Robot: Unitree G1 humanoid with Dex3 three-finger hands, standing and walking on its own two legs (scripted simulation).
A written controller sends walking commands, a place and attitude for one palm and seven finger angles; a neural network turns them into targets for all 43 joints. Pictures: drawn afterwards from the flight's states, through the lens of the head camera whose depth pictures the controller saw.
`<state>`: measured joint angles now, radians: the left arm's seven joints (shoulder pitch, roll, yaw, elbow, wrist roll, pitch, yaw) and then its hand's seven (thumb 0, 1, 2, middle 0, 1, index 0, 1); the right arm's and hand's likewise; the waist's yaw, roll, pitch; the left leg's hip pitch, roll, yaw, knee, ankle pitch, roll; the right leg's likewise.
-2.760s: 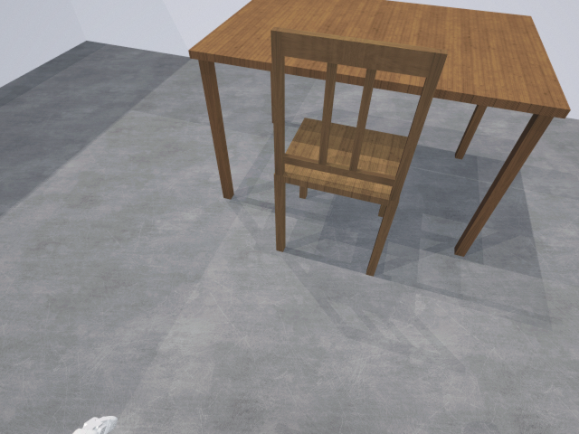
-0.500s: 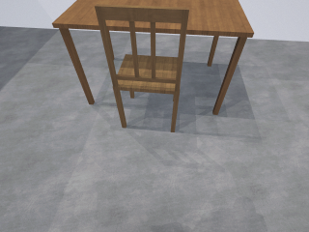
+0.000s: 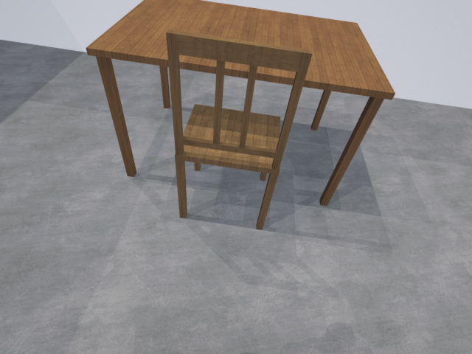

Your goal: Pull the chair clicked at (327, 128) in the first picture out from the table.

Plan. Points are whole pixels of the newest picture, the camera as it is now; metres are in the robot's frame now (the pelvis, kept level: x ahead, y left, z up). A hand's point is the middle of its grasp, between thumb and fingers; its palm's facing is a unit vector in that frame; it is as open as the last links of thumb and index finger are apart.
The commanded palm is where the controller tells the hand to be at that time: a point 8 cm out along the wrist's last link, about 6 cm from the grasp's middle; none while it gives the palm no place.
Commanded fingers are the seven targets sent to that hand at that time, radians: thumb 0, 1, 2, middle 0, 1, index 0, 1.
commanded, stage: take the last steps up to it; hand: left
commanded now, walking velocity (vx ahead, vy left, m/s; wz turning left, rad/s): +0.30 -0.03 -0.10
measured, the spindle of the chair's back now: (218, 105) +0.89 +0.14 -0.07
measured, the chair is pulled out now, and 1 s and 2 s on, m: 0.00 0.00 0.00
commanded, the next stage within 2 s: come to a stop and stand still in 0.90 s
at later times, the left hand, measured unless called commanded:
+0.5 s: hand (166, 292) +0.28 +0.17 -0.17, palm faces -0.12 -0.99 -0.10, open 7.4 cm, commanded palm none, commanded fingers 0.00 0.90 0.90 -0.20 -0.30 -0.20 -0.30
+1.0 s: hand (162, 270) +0.33 +0.19 -0.19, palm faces +0.05 -0.99 -0.15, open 7.3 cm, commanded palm none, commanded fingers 0.00 0.90 0.90 -0.20 -0.30 -0.20 -0.30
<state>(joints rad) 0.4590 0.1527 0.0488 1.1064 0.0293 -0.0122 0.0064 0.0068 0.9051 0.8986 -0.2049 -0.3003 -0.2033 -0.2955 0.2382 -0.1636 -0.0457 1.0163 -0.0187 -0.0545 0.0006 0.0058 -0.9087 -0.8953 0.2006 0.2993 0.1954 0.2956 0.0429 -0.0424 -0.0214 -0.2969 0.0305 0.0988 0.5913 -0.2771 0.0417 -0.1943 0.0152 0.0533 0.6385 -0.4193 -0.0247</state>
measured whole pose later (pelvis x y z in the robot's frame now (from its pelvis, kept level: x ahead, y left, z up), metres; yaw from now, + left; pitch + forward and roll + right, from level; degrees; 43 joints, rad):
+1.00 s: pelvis +0.36 +0.02 -0.01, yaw -2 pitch -1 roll -1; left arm 0.36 0.17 0.05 1.11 0.02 -0.04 0.01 0.00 0.92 0.90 -0.20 -0.30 -0.20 -0.29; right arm 0.18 -0.17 -0.05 1.01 -0.03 -0.06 -0.01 0.01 -0.94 -0.90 0.20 0.30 0.19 0.29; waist 0.02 -0.03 0.03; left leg -0.37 0.08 0.11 0.62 -0.21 0.02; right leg -0.13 0.00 -0.15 0.60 -0.43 -0.04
